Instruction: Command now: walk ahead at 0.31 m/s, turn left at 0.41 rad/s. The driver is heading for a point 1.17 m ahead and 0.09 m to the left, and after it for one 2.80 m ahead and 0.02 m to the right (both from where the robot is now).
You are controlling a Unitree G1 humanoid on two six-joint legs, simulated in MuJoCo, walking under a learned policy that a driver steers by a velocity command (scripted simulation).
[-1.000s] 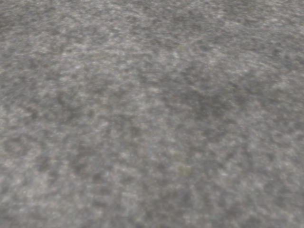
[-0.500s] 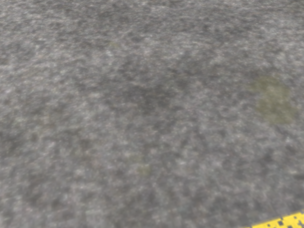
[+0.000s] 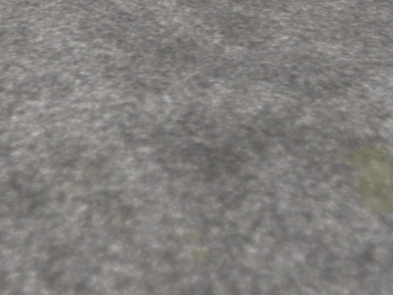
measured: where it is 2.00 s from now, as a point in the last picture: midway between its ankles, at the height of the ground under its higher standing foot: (187, 172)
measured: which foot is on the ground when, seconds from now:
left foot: up 0.00-0.30, down 0.32-0.86, up 0.88-1.00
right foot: down 0.00-0.32, up 0.34-0.86, down 0.88-1.00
